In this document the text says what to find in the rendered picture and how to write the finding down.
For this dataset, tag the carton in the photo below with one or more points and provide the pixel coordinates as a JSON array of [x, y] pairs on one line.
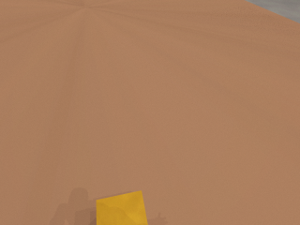
[[124, 209]]

